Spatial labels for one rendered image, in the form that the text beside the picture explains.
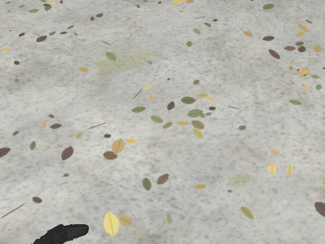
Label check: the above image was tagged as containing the robot left hand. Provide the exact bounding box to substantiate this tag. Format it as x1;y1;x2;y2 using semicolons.
31;224;89;244

